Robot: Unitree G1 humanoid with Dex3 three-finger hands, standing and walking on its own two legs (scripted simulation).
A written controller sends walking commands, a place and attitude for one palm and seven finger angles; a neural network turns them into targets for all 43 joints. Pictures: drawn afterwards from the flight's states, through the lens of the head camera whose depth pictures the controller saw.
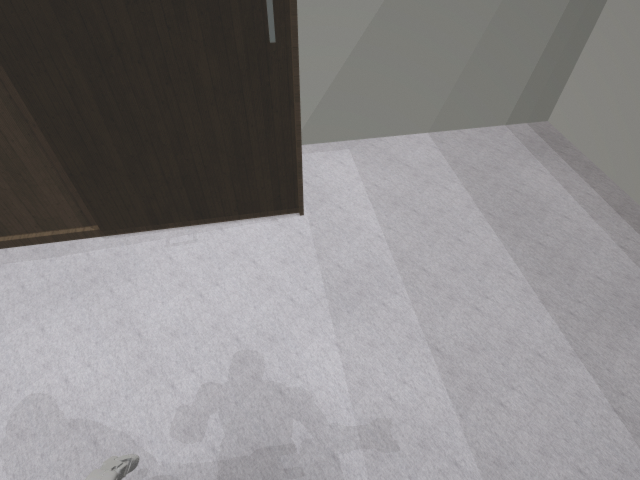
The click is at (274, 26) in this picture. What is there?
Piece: wardrobe's sliding door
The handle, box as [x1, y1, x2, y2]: [266, 0, 275, 42]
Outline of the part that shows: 266,0 270,42 274,42 275,40 272,0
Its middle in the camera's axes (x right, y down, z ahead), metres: -0.15 -0.69 +1.08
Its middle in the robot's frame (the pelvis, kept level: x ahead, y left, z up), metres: +1.28 +0.22 +0.14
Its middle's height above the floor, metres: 0.91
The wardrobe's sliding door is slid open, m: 0.00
